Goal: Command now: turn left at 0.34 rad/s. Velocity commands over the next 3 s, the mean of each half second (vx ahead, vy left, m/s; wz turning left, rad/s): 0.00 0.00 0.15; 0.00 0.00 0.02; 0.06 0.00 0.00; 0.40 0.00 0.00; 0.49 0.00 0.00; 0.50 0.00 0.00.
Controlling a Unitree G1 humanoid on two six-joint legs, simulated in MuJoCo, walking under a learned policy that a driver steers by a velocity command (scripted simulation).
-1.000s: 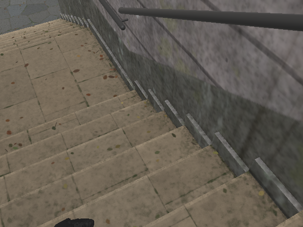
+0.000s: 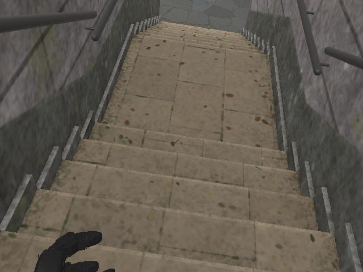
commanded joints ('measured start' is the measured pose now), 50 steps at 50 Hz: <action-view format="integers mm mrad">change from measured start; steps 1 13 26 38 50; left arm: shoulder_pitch -92 260 498 209 225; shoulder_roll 35 242 113 84 72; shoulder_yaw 2 93 17 19 49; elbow -141 65 220 235 361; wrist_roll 0 62 18 0 -10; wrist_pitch -34 -148 -86 -114 -95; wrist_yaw -20 -41 -1 -42 -66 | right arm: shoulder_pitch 54 -272 -178 -68 -23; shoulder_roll -226 -140 -7 63 26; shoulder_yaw -76 -140 -89 -64 -60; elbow -47 -85 23 102 224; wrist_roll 1 76 46 32 9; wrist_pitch -7 -178 -28 -2 -3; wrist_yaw -18 76 41 35 16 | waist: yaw -9 75 146 39 47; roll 237 -280 -21 -37 87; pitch -166 158 -60 -106 -74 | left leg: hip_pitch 352 -966 -676 -91 293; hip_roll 306 -89 10 138 169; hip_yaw -353 -355 -83 89 73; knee -276 311 725 332 -152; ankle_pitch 192 -409 -2 -137 196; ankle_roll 289 41 -114 -93 -17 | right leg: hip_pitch -58 672 921 686 704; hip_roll -48 -407 -249 -287 -140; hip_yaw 19 789 270 222 35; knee -73 -1591 -1534 -1600 -1862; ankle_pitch -211 651 514 945 370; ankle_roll -29 -378 -292 -313 -195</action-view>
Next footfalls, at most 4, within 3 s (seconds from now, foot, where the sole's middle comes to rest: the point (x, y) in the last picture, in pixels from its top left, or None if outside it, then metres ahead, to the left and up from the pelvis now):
0.18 right None -0.09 -0.16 -0.61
0.78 left None -0.06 0.11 -0.61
2.00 right None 0.19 -0.13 -0.76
2.54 left None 0.52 0.12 -0.91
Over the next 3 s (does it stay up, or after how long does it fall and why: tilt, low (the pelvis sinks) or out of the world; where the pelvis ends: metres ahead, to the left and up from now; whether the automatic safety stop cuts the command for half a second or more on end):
stays up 0.60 0.03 -0.19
